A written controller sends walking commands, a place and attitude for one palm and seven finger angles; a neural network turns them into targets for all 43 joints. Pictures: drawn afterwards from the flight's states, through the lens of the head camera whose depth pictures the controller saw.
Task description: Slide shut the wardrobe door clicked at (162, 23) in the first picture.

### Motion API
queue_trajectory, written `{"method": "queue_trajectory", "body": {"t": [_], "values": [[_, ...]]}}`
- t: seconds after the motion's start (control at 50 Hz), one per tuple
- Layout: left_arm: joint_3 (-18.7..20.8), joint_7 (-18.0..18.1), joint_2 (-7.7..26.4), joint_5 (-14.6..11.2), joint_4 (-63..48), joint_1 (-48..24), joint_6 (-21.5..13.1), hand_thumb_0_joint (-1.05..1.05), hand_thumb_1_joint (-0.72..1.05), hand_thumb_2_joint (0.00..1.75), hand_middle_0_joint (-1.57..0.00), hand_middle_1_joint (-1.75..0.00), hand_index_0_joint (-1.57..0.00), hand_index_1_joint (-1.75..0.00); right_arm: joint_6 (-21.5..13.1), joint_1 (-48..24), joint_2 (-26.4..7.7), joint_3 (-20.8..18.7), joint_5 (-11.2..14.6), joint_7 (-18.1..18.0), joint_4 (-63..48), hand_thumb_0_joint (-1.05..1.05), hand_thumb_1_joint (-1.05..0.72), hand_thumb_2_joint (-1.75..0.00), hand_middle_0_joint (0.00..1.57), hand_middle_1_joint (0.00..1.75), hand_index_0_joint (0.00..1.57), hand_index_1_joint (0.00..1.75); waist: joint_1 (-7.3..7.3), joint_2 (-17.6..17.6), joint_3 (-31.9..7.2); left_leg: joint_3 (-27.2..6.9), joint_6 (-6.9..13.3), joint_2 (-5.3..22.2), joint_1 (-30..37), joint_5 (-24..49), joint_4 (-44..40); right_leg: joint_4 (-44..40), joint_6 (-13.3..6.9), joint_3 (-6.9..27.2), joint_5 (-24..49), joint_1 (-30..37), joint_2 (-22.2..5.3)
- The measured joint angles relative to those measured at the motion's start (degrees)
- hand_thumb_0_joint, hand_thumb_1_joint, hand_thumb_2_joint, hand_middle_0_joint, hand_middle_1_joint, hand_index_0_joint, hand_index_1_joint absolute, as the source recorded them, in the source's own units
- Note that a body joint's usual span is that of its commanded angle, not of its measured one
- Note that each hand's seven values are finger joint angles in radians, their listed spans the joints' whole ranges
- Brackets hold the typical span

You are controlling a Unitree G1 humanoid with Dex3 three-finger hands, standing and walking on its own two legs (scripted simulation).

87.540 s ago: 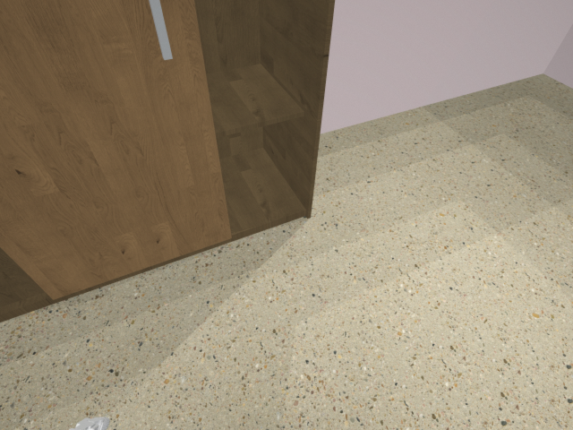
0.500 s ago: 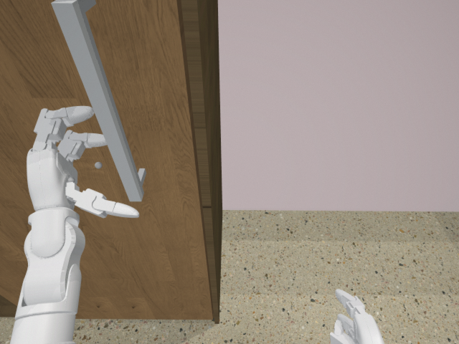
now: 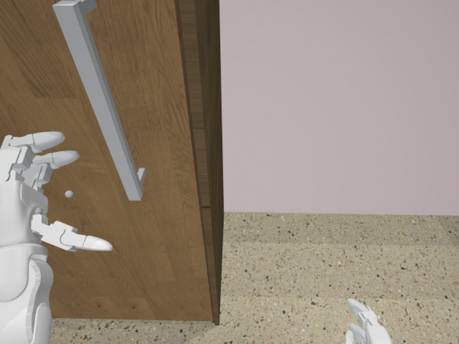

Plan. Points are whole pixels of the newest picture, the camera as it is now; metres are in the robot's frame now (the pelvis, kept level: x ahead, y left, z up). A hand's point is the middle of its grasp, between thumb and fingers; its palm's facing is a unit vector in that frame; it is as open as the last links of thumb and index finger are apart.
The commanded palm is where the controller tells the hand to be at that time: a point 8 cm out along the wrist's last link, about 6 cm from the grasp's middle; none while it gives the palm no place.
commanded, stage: slip the hand off the handle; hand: left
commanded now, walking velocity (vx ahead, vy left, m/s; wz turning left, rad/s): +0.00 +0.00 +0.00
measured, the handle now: (116, 117) +0.34 +0.21 +0.26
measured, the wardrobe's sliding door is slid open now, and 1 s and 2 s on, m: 0.00 0.00 0.00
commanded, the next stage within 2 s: draw the hand back to the body in 0.28 s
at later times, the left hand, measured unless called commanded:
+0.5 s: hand (49, 237) +0.19 +0.25 +0.18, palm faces +0.28 -0.95 -0.11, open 14.7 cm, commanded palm +0.14 +0.30 +0.19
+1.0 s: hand (32, 243) +0.18 +0.27 +0.18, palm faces +0.38 -0.89 -0.24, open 14.2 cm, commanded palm +0.13 +0.30 +0.19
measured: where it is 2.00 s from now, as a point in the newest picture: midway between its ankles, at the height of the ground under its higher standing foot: outside the picture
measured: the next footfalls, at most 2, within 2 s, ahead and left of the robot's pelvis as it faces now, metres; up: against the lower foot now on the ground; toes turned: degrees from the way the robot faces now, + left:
none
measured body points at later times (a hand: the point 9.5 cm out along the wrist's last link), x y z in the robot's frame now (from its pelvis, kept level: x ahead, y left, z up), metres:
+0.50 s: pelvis +0.00 +0.01 +0.00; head -0.03 +0.00 +0.45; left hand +0.17 +0.30 +0.19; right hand +0.22 -0.18 -0.06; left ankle +0.02 +0.10 -0.72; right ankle +0.00 -0.10 -0.72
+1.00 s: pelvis +0.00 +0.00 +0.01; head -0.06 -0.01 +0.45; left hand +0.15 +0.31 +0.19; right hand +0.22 -0.20 -0.04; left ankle +0.02 +0.10 -0.72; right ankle +0.00 -0.10 -0.72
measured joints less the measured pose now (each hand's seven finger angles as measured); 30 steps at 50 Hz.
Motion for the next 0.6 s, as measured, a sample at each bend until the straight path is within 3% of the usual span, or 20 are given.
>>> {"method": "queue_trajectory", "body": {"t": [0.3, 0.42, 0.46, 0.52, 0.6], "values": [[0.9, -4.5, -0.2, -4.3, -11.8, 12.4, 1.8, -0.01, -0.56, 0.20, -0.26, -1.15, -0.26, -1.16, -2.2, -2.4, 1.1, 1.3, -0.3, 0.1, -1.8, 0.01, -0.90, -0.90, 0.21, 0.30, 0.20, 0.30, 2.28, 0.0, -0.6, -1.3, 0.2, -0.6, 0.5, -1.1, 1.4, 0.6, 0.2, -1.3, -1.2, 1.4, -0.5], [-0.7, -4.3, -1.0, -3.9, -14.0, 12.4, 2.0, -0.01, -0.56, 0.20, -0.26, -1.15, -0.26, -1.16, -3.1, -2.4, 1.1, 1.8, -0.3, -0.3, -1.6, 0.01, -0.90, -0.90, 0.21, 0.30, 0.20, 0.30, 3.11, 0.0, -0.1, -2.1, 0.4, -1.0, -0.5, -1.4, 2.9, 1.6, 0.4, -2.2, -1.6, 0.9, -0.9], [-1.0, -5.3, -0.5, -3.6, -13.9, 11.8, 5.6, -0.01, -0.56, 0.20, -0.25, -1.15, -0.26, -1.16, -2.9, -2.3, 1.1, 2.2, 0.4, -0.8, -1.4, 0.01, -0.90, -0.90, 0.21, 0.30, 0.20, 0.30, 3.21, 0.2, -0.1, -2.2, 0.5, -1.1, -0.1, -1.3, 2.6, 1.2, 0.5, -2.3, -1.5, 1.3, -1.0], [-1.7, -7.5, 1.7, -3.7, -14.3, 11.6, 15.2, -0.01, -0.56, 0.20, -0.25, -1.15, -0.25, -1.16, -2.3, -2.1, 1.2, 3.0, 1.6, -2.0, -1.5, 0.01, -0.90, -0.90, 0.21, 0.30, 0.20, 0.30, 2.88, 0.9, -0.1, -2.1, 0.7, -1.1, 1.6, -0.8, 1.2, -0.5, 0.6, -2.1, -0.8, 3.1, -1.0], [-0.8, -10.8, 4.9, -6.3, -15.4, 11.9, 26.7, -0.01, -0.56, 0.20, -0.25, -1.15, -0.25, -1.15, -2.5, -2.0, 1.3, 4.0, 2.9, -3.1, -1.8, 0.02, -0.90, -0.90, 0.21, 0.30, 0.20, 0.30, 1.93, 1.6, -0.8, -1.6, 0.8, -1.0, 3.9, -0.3, -0.8, -2.7, 0.8, -1.5, 0.0, 5.4, -0.9]]}}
